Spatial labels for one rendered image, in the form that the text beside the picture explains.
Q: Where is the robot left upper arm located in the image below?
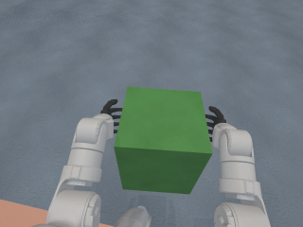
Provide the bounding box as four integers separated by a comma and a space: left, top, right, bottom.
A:
31, 189, 101, 227

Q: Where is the robot right upper arm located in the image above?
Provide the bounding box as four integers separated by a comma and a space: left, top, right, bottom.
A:
214, 202, 270, 227

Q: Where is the robot right hand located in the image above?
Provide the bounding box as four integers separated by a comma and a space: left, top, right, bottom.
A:
205, 106, 226, 142

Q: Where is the robot left hand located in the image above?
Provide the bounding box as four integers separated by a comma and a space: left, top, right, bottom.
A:
100, 99, 123, 133

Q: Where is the robot left thigh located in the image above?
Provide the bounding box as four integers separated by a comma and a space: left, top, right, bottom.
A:
114, 208, 152, 227

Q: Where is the left robot shin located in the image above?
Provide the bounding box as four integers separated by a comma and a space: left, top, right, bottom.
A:
137, 205, 148, 213

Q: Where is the left robot forearm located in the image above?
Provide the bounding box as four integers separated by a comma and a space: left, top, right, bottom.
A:
46, 113, 115, 224

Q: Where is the carton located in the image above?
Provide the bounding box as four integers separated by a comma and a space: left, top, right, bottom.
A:
114, 87, 213, 195

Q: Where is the right robot forearm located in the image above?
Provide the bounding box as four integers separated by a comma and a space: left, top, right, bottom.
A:
212, 123, 271, 227

